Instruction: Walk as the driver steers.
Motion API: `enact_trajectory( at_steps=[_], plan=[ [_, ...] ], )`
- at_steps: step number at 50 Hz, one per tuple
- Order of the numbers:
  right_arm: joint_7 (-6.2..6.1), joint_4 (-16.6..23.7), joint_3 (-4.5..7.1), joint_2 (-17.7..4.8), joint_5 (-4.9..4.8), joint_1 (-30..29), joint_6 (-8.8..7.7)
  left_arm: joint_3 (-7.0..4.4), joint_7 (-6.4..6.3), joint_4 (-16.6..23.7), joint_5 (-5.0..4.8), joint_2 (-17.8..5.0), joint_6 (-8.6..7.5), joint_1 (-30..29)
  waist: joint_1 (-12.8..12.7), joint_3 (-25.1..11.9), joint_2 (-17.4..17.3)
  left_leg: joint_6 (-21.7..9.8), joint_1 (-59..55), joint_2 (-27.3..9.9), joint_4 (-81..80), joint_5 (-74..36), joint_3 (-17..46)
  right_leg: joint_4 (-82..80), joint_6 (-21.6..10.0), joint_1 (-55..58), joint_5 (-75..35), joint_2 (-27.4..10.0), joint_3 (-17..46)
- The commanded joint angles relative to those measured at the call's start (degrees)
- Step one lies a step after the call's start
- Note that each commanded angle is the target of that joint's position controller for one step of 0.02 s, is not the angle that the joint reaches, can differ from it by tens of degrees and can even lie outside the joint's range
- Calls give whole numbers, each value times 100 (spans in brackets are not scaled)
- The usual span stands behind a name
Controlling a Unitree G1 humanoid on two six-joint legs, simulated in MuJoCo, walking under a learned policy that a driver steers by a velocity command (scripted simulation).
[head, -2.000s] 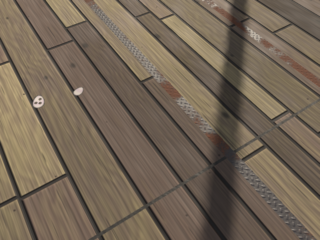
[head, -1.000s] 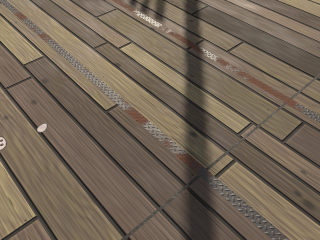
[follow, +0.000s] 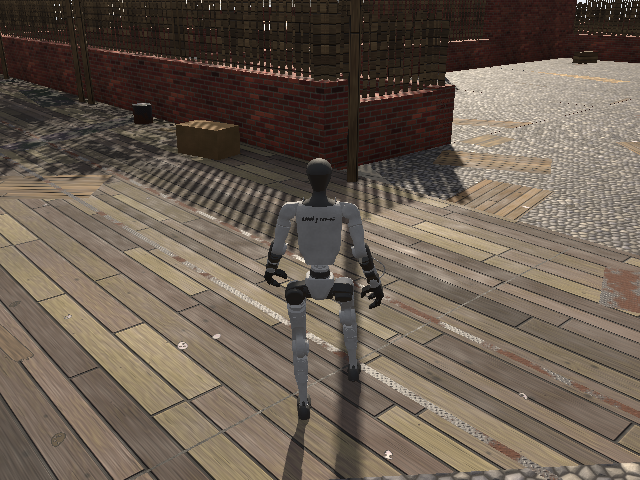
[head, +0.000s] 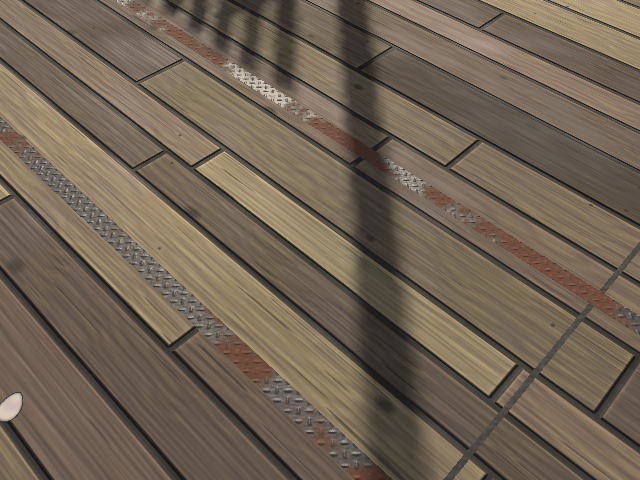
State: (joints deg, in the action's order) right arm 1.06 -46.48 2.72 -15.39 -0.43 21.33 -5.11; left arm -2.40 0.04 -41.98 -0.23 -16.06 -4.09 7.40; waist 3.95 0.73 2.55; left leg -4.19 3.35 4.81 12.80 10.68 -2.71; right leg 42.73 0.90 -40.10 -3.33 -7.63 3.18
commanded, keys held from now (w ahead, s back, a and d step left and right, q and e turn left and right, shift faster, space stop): w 0.22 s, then w+q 0.56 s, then w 0.22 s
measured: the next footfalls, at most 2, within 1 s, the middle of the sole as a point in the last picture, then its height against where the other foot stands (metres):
right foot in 0.18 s outside the picture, level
left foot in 0.74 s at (253, 453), level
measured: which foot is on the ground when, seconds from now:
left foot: down 0.00-0.20, up 0.22-0.72, down 0.74-1.00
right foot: up 0.00-0.16, down 0.18-0.74, up 0.76-1.00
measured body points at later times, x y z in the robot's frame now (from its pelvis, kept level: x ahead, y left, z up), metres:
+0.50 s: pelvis +0.28 -0.06 +0.00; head +0.30 -0.06 +0.45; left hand +0.31 +0.22 -0.12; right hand +0.45 -0.31 -0.11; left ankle +0.40 +0.13 -0.67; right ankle +0.25 -0.15 -0.75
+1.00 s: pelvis +0.55 +0.05 +0.00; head +0.57 +0.08 +0.45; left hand +0.63 +0.36 -0.10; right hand +0.71 -0.18 -0.11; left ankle +0.52 +0.11 -0.75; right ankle +0.71 -0.10 -0.67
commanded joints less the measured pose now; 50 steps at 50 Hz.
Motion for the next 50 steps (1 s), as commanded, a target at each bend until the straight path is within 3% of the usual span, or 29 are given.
enact_trajectory(
  at_steps=[1,4,6,7,8,9,10,11,12,13,14,15,17,19,22,26,31,34,35,36,37,38,39,40,41,42,44,46,50],
  plan=[
    [-54,244,230,-1015,-55,39,-27,-9,95,486,-43,-222,-128,-619,64,334,-466,-811,335,-1558,-557,-883,746,-738,-11,334,-473,174,-191],
    [-76,82,242,-1049,-69,261,86,-13,212,687,-73,-284,-171,-1006,144,400,-507,-772,-342,-1819,-239,-1103,854,-1154,-154,140,-26,278,-177],
    [-107,23,266,-1109,-82,247,155,-40,271,735,-71,-379,-194,-955,23,310,-604,-674,-699,-1963,55,-1574,925,-1358,-308,308,461,368,-201],
    [-121,17,279,-1157,-83,188,183,-73,279,702,-66,-460,-204,-769,-104,180,-683,-611,-794,-1962,297,-2145,909,-1423,-394,642,698,473,-287],
    [-133,29,283,-1203,-82,62,214,-147,263,592,-52,-591,-212,-317,-396,-113,-732,-514,-777,-1833,853,-3114,773,-1572,-523,1352,771,662,-463],
    [-146,49,227,-1083,-53,28,238,-290,212,336,-36,-865,-211,557,-810,-713,-648,-350,-438,-1522,1910,-3580,522,-1616,-720,2659,613,725,-527],
    [-164,220,85,-778,85,51,215,-413,143,145,30,-1316,-186,1658,-1185,-1669,-38,-126,774,-1180,3726,-2122,265,-1335,-1128,4521,299,-346,647],
    [-98,283,-105,-109,39,825,87,-482,169,26,19,-1650,-157,1860,-739,-2288,1469,241,3180,-106,5591,1893,365,-1898,-2012,6385,1624,-1507,3369],
    [-74,191,16,-714,-106,416,-14,-329,156,97,-19,-1008,-149,1875,-1073,-2103,820,172,3848,-328,6186,2235,1132,-2350,-1807,6255,2335,-1462,3659],
    [-53,376,104,-971,-247,-159,-66,-254,126,131,-2,-812,-146,1494,-1047,-1264,520,114,4142,-583,6236,1726,1062,-2469,-1552,5535,2096,-1314,2731],
    [-73,441,89,-914,-215,-433,-69,-215,119,172,20,-725,-146,1085,-852,-814,71,142,3954,-864,5984,1205,898,-2615,-1425,4721,1484,-1110,2064],
    [-81,451,115,-859,-126,-551,-34,-179,129,178,47,-567,-161,810,-694,-455,-3,192,3785,-1024,5663,867,891,-2825,-1371,4101,1099,-906,1591],
    [-78,348,128,-689,-139,-246,126,-162,137,132,97,-434,-250,593,-411,-328,258,279,3207,-1193,5437,498,931,-3202,-1309,3434,764,-683,962],
    [-97,338,114,-526,-140,-221,247,-201,125,15,93,-514,-325,559,-313,-120,182,383,3251,-1203,5284,291,955,-3442,-1333,3118,352,-671,460],
    [-114,481,119,-474,-92,-593,282,-247,61,-147,123,-630,-331,639,-374,93,67,489,3681,-1177,4618,-454,1046,-3572,-1286,3215,-107,-616,-138],
    [17,685,61,-321,-67,-1267,213,-267,-16,-252,87,-764,-273,697,-620,253,16,435,3480,-1099,3195,-1543,603,-3644,-1066,3387,-174,-455,-862],
    [194,1138,31,-278,-76,-2022,211,-349,-61,-500,-35,-959,-70,1112,-867,487,-56,187,3849,-1026,2412,-1138,261,-3291,-977,4430,-585,-840,-1121],
    [265,1271,138,-476,-73,-1814,244,-417,-118,-469,-84,-1162,68,957,-573,175,174,-113,3208,-643,2323,-294,-165,-2433,-789,4763,-2724,-899,-1353],
    [260,1207,228,-629,-75,-1390,267,-440,-148,-438,-91,-1234,118,893,-312,-117,266,-246,2615,-412,2342,-33,-321,-1765,-718,4744,-3560,-849,-1433],
    [220,1021,379,-872,-90,-584,279,-433,-173,-403,-105,-1241,163,784,160,-538,188,-432,1497,-151,2045,-206,-397,-674,-571,4404,-3753,-665,-1577],
    [110,789,580,-1285,-98,375,325,-364,-198,-323,-46,-1095,137,826,598,-1056,-217,-706,-243,-387,1849,-385,293,925,-330,3194,-2494,-416,-1589],
    [36,786,686,-1959,-136,325,314,-81,-90,-17,179,-186,-14,1449,-94,-1484,-1847,-1741,-2320,-1915,1540,178,3387,3054,57,462,3031,721,-1282],
    [58,985,559,-1589,-94,490,231,-87,6,48,3,-518,-266,1020,243,-2389,-1295,-2149,-2827,-2423,568,1029,5198,3864,18,-312,3809,1023,135],
    [66,913,451,-1209,-27,306,170,-180,69,177,-242,-859,-388,464,361,-1600,-896,-1762,-2342,-2301,405,692,4304,3805,-125,-762,3246,670,264],
    [61,929,394,-1029,-42,-44,136,-142,54,208,-223,-791,-442,356,119,-1041,-481,-1522,-1472,-2080,429,159,3510,3305,-211,-612,2699,388,184],
    [56,987,321,-814,-35,-462,131,-161,9,133,-80,-784,-431,331,-121,-651,-241,-1342,-627,-1864,399,-555,2876,2812,-180,-260,2392,164,116],
    [34,1085,234,-619,68,-777,109,-211,10,61,9,-799,-285,567,-419,-492,-456,-1264,265,-1612,140,-1418,2309,2395,-97,453,2060,-21,119],
    [7,989,252,-726,32,-712,53,-181,0,22,51,-620,-159,680,-493,-397,-451,-1291,628,-1529,-50,-1954,1882,2002,53,578,1846,-30,-7],
    [-97,776,266,-857,5,-443,45,-114,-11,222,72,-442,-105,6,-276,-95,-514,-1035,665,-1259,-217,-2124,1242,615,213,284,528,31,-112]
  ],
)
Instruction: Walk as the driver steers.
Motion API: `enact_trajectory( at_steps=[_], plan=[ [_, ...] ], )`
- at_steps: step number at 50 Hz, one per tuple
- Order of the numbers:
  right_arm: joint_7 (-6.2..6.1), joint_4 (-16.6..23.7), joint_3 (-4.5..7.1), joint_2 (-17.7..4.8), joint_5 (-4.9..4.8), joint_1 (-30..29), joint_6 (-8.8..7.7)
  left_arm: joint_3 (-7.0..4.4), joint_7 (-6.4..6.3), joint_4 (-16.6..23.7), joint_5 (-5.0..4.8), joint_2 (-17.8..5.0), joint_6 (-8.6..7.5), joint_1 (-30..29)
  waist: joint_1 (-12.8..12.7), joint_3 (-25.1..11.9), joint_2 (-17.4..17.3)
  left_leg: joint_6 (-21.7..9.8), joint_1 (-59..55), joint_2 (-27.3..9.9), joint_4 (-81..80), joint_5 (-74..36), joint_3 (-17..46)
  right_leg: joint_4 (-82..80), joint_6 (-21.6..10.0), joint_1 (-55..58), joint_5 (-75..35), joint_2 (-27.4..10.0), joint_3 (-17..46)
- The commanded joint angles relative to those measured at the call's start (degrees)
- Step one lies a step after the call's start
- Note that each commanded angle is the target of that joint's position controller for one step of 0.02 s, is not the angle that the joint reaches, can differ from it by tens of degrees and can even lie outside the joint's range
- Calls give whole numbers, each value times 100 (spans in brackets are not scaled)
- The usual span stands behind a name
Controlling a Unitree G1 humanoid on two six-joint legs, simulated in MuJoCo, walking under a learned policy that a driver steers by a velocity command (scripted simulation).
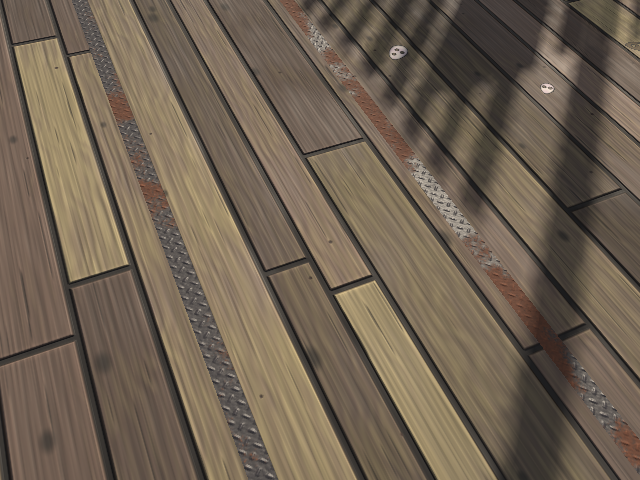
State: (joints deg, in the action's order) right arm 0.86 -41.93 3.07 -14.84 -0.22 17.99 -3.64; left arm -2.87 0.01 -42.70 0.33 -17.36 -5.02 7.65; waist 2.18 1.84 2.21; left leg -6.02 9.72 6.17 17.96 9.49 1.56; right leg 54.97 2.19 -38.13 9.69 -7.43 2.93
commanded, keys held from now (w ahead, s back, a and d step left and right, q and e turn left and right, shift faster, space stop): w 0.58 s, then w+e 0.42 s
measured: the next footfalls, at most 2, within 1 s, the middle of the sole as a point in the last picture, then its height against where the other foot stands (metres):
right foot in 0.28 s outside the picture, level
left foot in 0.78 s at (261, 412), level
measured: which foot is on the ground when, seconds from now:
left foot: down 0.00-0.30, up 0.32-0.76, down 0.78-1.00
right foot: up 0.00-0.26, down 0.28-0.80, up 0.82-1.00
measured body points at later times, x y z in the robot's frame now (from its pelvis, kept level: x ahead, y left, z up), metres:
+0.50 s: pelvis +0.29 -0.06 +0.00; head +0.31 -0.07 +0.45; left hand +0.35 +0.21 -0.12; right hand +0.42 -0.33 -0.11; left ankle +0.33 +0.10 -0.67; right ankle +0.30 -0.15 -0.75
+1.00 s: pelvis +0.56 +0.00 +0.00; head +0.58 +0.01 +0.45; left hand +0.71 +0.27 -0.12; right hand +0.60 -0.28 -0.11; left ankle +0.58 +0.10 -0.75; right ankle +0.57 -0.16 -0.66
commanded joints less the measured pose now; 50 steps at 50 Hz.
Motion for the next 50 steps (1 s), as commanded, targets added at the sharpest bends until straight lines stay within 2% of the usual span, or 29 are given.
enact_trajectory(
  at_steps=[1,5,9,11,12,13,14,15,16,17,18,19,20,23,26,29,31,34,36,37,38,39,40,41,42,44,46,48,50],
  plan=[
    [-91,278,225,-919,-23,-50,-93,-53,11,328,0,-276,-29,-195,-18,-177,-508,-753,9,-1321,-734,-1873,698,-1028,76,162,-1148,74,-118],
    [-100,39,226,-1006,-54,304,-74,-8,114,498,-80,-197,-99,-867,289,52,-584,-640,-255,-1451,-754,-1116,743,-2105,-23,331,-1879,294,-199],
    [-133,-179,250,-1049,-66,553,20,-27,246,685,-79,-292,-175,-1191,326,168,-607,-599,-1227,-1861,-307,-1593,1012,-2578,-300,-79,-1204,406,-162],
    [-166,-221,274,-1108,-68,499,70,-64,281,651,-79,-385,-195,-938,139,43,-728,-479,-1456,-1927,15,-2379,1033,-2704,-476,309,-740,529,-246],
    [-176,-209,284,-1158,-61,400,91,-122,267,566,-74,-498,-201,-577,-80,-191,-811,-405,-1451,-1840,413,-3340,953,-2751,-594,897,-563,705,-399],
    [-176,-184,251,-1113,-47,276,115,-230,231,353,-61,-689,-206,170,-490,-678,-739,-273,-1248,-1568,1256,-4040,726,-2879,-776,2000,-802,823,-530],
    [-179,-72,150,-911,24,223,108,-317,184,165,9,-992,-200,1175,-909,-1496,-468,-87,-277,-1288,2667,-3147,538,-2583,-1148,3749,-1134,108,187],
    [-129,-27,-20,-344,9,1035,-4,-455,168,30,35,-1469,-158,1783,-699,-2376,971,410,2086,-285,4986,74,182,-2751,-2119,6079,-289,-1310,2736],
    [-96,-90,1,-600,-51,855,-96,-329,186,-62,-90,-974,-128,1943,-877,-2520,1079,398,2979,-178,5630,2317,762,-3570,-2171,6263,730,-1504,3979],
    [-59,72,111,-993,-187,261,-149,-242,158,7,-129,-742,-100,1470,-860,-1473,643,357,3475,-568,5885,1977,722,-3753,-1863,5473,1286,-1327,3212],
    [-57,187,97,-991,-185,-152,-172,-192,138,92,-87,-625,-58,1016,-708,-861,187,337,3415,-883,5641,1449,468,-3914,-1681,4542,1086,-1105,2516],
    [-59,218,108,-929,-91,-345,-166,-134,150,116,-39,-489,-41,718,-536,-383,-11,371,3253,-1067,5234,1126,360,-4139,-1625,3730,637,-871,2037],
    [-69,185,135,-876,-45,-232,-125,-91,156,136,20,-387,-69,560,-326,-259,132,397,2887,-1247,4933,875,383,-4305,-1562,3223,214,-686,1700],
    [-101,77,79,-590,-21,31,3,-115,167,42,-22,-471,-144,498,-115,-206,276,576,2534,-1356,4439,566,231,-4649,-1654,2652,-649,-478,1015],
    [-118,240,33,-496,24,-520,-14,-171,104,-95,-43,-656,-134,668,-231,-76,137,720,2781,-1416,3429,-307,156,-4785,-1630,2707,-1195,-379,541],
    [-59,357,-25,-354,3,-1130,-85,-186,59,-209,-98,-741,-74,892,-463,-1,97,717,2519,-1248,2215,-1233,-10,-4775,-1428,2795,-1253,-186,135],
    [-14,484,-34,-343,-23,-1562,-126,-204,47,-355,-154,-806,-24,1235,-643,77,59,739,2368,-1106,1740,-1466,-45,-4683,-1413,2927,-1088,-250,245],
    [73,623,2,-463,-57,-1872,-201,-233,8,-469,-197,-854,83,1418,-644,146,122,662,2350,-995,1240,-1227,103,-4342,-1351,3384,-982,-484,569],
    [101,596,61,-627,-53,-1713,-255,-273,-32,-490,-196,-924,144,1373,-466,61,216,565,2000,-930,1024,-852,145,-4031,-1238,3578,-1048,-616,804],
    [94,526,104,-710,-51,-1442,-278,-285,-42,-488,-192,-946,173,1296,-276,-63,265,491,1556,-858,903,-679,63,-3738,-1163,3562,-1318,-588,832],
    [56,342,213,-902,-33,-820,-293,-246,-44,-478,-169,-846,187,1261,45,-435,195,347,611,-772,753,-595,-49,-3046,-1020,3403,-1844,-322,680],
    [0,183,332,-1228,58,87,-303,-128,-33,-377,-81,-531,174,1235,445,-1223,-73,53,-921,-1368,1036,-724,426,-1664,-813,2675,-1344,34,435],
    [-40,88,477,-1773,148,678,-232,46,-24,-226,-88,62,85,1885,344,-2149,-1456,-720,-3141,-2813,853,52,2597,503,-363,510,730,892,-188],
    [-25,63,382,-1390,100,816,-195,5,-13,-263,-187,-197,10,1870,434,-2396,-1858,-928,-3153,-3062,158,906,3870,1458,-332,-243,2419,896,387],
    [-39,79,271,-1041,52,471,-188,-147,-9,-179,-304,-689,4,1440,433,-1523,-1321,-680,-2490,-2890,25,1293,3122,1864,-368,-656,2054,600,489],
    [-37,88,154,-684,44,-247,-193,-182,-30,-64,-226,-634,65,960,150,-613,-869,-463,-1091,-2474,-333,690,1879,1553,-354,-472,1207,195,286],
    [-27,44,126,-532,90,-625,-259,-207,-21,-84,-214,-435,218,1103,-150,-289,-1021,-380,-270,-2220,-730,117,1092,1241,-308,72,771,-17,296],
    [-35,-41,173,-609,97,-716,-327,-194,-19,-16,-205,-257,338,1062,-253,-144,-861,-455,-29,-2215,-956,-459,570,1101,-239,79,482,-57,272],
    [-68,-150,222,-711,115,-669,-348,-197,-21,100,-170,-216,388,869,-262,-49,-665,-502,-96,-2224,-1043,-863,163,713,-175,-144,74,-76,320]
  ],
)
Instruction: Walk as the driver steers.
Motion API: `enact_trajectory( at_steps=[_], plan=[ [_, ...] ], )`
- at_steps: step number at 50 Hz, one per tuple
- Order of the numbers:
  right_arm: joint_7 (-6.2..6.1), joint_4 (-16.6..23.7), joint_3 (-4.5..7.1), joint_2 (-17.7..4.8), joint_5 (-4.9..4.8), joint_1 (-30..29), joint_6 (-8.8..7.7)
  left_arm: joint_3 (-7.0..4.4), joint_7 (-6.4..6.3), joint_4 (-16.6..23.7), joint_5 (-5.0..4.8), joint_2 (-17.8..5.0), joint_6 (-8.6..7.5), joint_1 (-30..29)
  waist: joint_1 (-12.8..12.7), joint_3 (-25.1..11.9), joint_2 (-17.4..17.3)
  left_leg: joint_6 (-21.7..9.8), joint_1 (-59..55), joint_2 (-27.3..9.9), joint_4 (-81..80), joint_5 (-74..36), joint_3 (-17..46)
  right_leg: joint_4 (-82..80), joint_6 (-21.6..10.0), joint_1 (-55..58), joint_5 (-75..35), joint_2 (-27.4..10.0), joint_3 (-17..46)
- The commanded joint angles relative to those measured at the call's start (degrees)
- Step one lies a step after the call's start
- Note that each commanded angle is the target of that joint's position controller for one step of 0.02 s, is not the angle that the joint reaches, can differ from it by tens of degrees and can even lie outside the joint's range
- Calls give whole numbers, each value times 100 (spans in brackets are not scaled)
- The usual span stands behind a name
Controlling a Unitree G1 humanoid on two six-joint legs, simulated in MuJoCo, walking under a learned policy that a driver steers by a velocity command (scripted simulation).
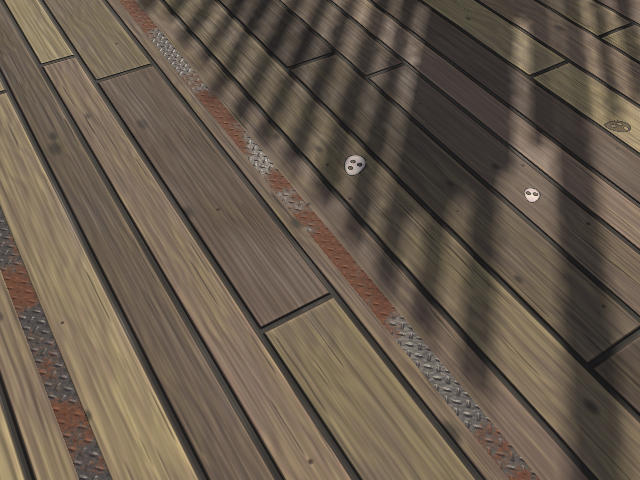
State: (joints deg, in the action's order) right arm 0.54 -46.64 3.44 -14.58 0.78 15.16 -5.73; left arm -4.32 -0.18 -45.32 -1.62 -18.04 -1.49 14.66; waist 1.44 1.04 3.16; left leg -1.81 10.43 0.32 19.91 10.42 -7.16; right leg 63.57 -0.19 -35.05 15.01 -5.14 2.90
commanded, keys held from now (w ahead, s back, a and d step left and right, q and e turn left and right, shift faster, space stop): w+e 0.72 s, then e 0.28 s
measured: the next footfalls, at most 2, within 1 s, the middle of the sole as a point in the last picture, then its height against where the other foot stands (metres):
right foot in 0.30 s outside the picture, level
left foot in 0.78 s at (342, 414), level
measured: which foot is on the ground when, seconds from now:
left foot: down 0.00-0.30, up 0.32-0.76, down 0.78-1.00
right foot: up 0.00-0.28, down 0.30-0.80, up 0.82-1.00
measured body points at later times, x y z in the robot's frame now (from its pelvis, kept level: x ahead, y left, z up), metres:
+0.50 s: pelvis +0.26 -0.08 +0.00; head +0.29 -0.11 +0.45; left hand +0.43 +0.16 -0.11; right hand +0.34 -0.39 -0.11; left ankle +0.33 +0.08 -0.66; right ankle +0.27 -0.16 -0.74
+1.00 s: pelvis +0.50 -0.11 +0.00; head +0.55 -0.13 +0.44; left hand +0.78 +0.06 -0.11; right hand +0.47 -0.41 -0.11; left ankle +0.60 -0.04 -0.74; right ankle +0.44 -0.22 -0.67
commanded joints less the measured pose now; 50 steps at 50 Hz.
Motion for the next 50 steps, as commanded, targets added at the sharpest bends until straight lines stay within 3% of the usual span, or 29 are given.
enact_trajectory(
  at_steps=[1,5,10,12,13,14,15,16,17,18,19,20,21,22,25,30,32,35,37,38,39,40,41,42,43,44,45,47,50],
  plan=[
    [-55,270,203,-784,19,-341,-129,-47,16,412,37,-129,32,55,-164,58,-712,-916,-249,-1616,-1258,-1084,833,-438,79,-520,-733,-298,312],
    [-123,143,259,-981,-24,-210,-49,23,176,642,47,12,-31,-643,78,228,-594,-777,-445,-1505,-1288,-1253,101,-1782,9,-305,-1681,-206,-79],
    [-128,-69,356,-1212,-175,113,129,25,318,1026,47,-60,-9,-1311,249,451,-570,-629,-1326,-1773,-962,-1693,-226,-2565,-261,-402,-1196,-76,-427],
    [-141,-74,405,-1366,-234,40,207,-52,343,1099,62,-208,15,-1176,57,252,-717,-507,-1562,-1788,-342,-3288,-405,-2655,-472,65,-618,210,-721],
    [-152,-60,429,-1442,-267,-14,249,-132,336,1053,61,-343,36,-834,-170,-8,-809,-437,-1587,-1745,267,-4247,-498,-2661,-602,593,-344,443,-902],
    [-157,-40,422,-1443,-299,-121,297,-273,309,868,40,-559,47,-70,-633,-403,-738,-300,-1360,-1567,1328,-4712,-669,-2971,-784,1619,-501,738,-1047],
    [-173,-8,349,-1276,-232,-51,286,-490,214,582,23,-968,88,937,-1076,-932,-452,-53,-351,-1326,2832,-3866,-732,-3175,-1022,3313,-742,781,-687],
    [-134,303,108,-503,50,321,191,-629,114,537,-36,-1697,94,1054,-609,-1210,1134,350,2220,-423,4988,838,-618,-3518,-1885,5143,-270,-709,2146],
    [-71,425,42,-581,-72,106,-46,-515,164,804,17,-1534,-32,1057,-686,-2226,902,381,3175,191,6016,2489,909,-4575,-2558,5789,743,-1453,4601],
    [-8,587,148,-993,-319,-543,-188,-378,206,760,62,-1087,-132,925,-883,-1604,363,235,3779,-133,6082,1992,1228,-4801,-2195,5497,540,-1346,3945],
    [-5,634,113,-939,-323,-686,-269,-323,203,750,54,-906,-189,698,-709,-1051,163,104,3753,-379,5663,1498,1186,-4746,-1976,4762,169,-1113,3173],
    [-52,549,128,-930,-175,-660,-290,-259,191,808,56,-712,-202,266,-432,-685,-194,110,3382,-597,5128,1135,1196,-4743,-1772,3928,-412,-869,2576],
    [-70,492,180,-1009,-79,-567,-241,-189,165,911,107,-524,-208,-38,-216,-533,-135,134,2932,-734,4731,894,1232,-4838,-1681,3316,-971,-685,2161],
    [-54,479,199,-1013,-59,-486,-164,-168,142,985,152,-499,-207,-164,-96,-473,-48,183,2638,-759,4540,761,1233,-4961,-1677,2945,-1249,-597,2022],
    [-62,549,149,-770,17,-615,-16,-217,41,953,107,-683,-240,-44,-49,-323,-158,445,2466,-647,3717,307,1066,-5116,-1709,2372,-1923,-408,1524],
    [6,833,18,-514,-43,-1648,-28,-260,-78,801,51,-792,-178,349,-445,-40,92,588,2033,-237,1598,-1422,1001,-5063,-1306,1992,-1130,-11,1147],
    [48,936,26,-580,-105,-1892,-61,-274,-80,709,25,-812,-158,543,-547,-9,146,561,1847,-138,1261,-1602,1058,-4950,-1246,2064,-875,-102,1357],
    [106,996,100,-794,-129,-1912,-130,-265,-103,641,8,-729,-113,655,-498,-32,241,416,1721,-101,867,-1221,1235,-4469,-1152,2537,-669,-278,1837],
    [101,938,173,-925,-108,-1594,-184,-278,-125,668,32,-730,-60,539,-292,-64,438,243,1334,-36,692,-732,1168,-3995,-1014,2707,-1104,-254,2067],
    [65,831,236,-1005,-43,-1173,-213,-243,-132,720,36,-613,-27,434,-53,-261,435,108,727,-11,398,-916,1040,-3461,-821,2685,-1585,19,1964],
    [31,795,310,-1243,87,-603,-246,-149,-129,836,86,-346,-22,388,210,-912,184,-193,-453,-620,572,-1525,1456,-2279,-562,2328,-1514,373,1645],
    [-12,758,406,-1694,219,-14,-195,-54,-154,940,70,-16,-28,1067,74,-1849,-1156,-1026,-2571,-2059,773,-2601,3208,-326,-87,642,605,1102,910],
    [46,645,384,-1520,53,193,-90,-50,-153,1004,31,-290,-51,1469,-39,-2291,-2261,-1526,-3032,-2742,397,-2261,4819,827,95,-371,2439,1085,769],
    [29,788,246,-1021,-18,-99,-25,-185,-160,901,-4,-773,7,1179,50,-1639,-1485,-1340,-2427,-2511,322,-1971,4179,1374,216,-648,2083,752,888],
    [-2,866,165,-789,-1,-387,57,-234,-172,980,18,-910,86,678,82,-1140,-1011,-1132,-1729,-2252,308,-2199,3219,1408,286,-643,1719,572,617],
    [-15,858,115,-676,13,-663,118,-262,-184,1042,59,-895,164,434,-18,-749,-797,-1042,-1026,-1958,222,-2549,2555,1182,342,-492,1491,406,475],
    [-27,824,95,-636,27,-843,147,-281,-187,1085,58,-806,245,402,-174,-526,-881,-966,-490,-1755,97,-2610,2121,891,340,-259,1337,227,400],
    [-43,724,147,-785,69,-968,155,-202,-181,1120,20,-442,357,489,-277,-357,-1138,-1007,133,-1520,-272,-2673,1508,388,373,186,1053,203,98],
    [-110,616,238,-1020,21,-997,192,-144,-155,1287,68,-309,392,216,-230,-571,-1043,-1205,-139,-1750,-421,-3047,1171,-373,406,187,492,89,30]
  ],
)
